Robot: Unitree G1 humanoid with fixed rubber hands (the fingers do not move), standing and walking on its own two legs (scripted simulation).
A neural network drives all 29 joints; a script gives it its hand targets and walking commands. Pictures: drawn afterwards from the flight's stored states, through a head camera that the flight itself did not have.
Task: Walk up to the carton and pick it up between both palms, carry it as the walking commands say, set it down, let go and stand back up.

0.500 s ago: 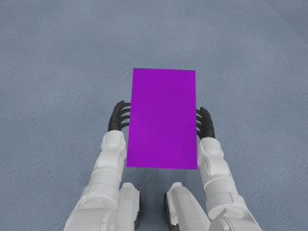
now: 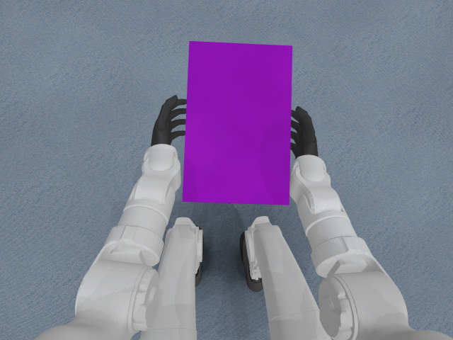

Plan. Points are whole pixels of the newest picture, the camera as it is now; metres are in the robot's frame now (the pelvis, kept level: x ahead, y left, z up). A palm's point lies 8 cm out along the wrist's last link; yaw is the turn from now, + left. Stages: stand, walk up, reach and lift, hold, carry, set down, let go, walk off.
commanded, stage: set down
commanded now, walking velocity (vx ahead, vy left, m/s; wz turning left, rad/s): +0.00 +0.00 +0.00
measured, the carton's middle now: (233, 138) +0.45 -0.03 -0.17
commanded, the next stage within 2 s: none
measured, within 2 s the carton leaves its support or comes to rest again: neither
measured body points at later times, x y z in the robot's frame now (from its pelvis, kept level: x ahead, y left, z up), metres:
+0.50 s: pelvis -0.01 +0.01 -0.08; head +0.28 +0.00 +0.27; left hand +0.50 +0.07 -0.18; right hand +0.46 -0.17 -0.18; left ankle +0.12 +0.10 -0.59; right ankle +0.09 -0.12 -0.59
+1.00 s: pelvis -0.02 +0.00 -0.15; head +0.31 -0.01 +0.15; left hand +0.53 +0.07 -0.27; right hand +0.49 -0.18 -0.27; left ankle +0.12 +0.10 -0.59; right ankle +0.09 -0.12 -0.59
